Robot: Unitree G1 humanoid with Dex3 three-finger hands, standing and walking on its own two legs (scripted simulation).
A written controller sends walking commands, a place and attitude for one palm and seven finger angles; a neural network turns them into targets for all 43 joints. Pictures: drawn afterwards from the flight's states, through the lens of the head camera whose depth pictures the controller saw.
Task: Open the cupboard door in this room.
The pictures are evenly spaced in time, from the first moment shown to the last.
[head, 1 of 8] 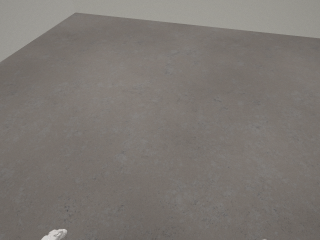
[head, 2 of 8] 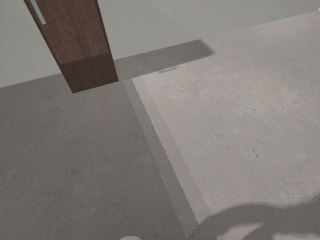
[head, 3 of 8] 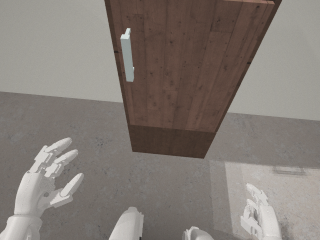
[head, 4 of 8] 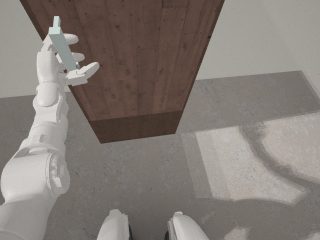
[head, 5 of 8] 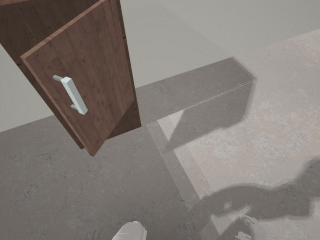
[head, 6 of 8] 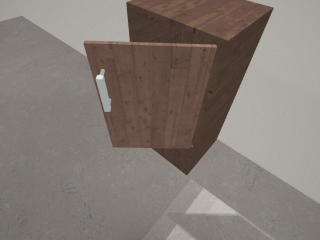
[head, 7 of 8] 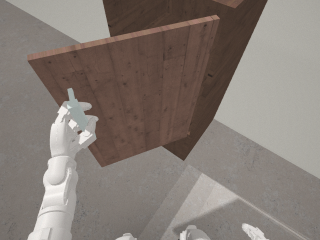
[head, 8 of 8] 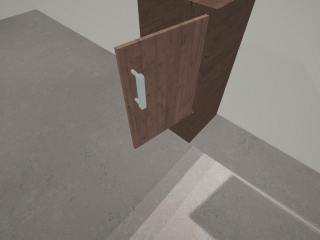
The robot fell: no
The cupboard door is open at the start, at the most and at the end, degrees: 0 82 80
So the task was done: yes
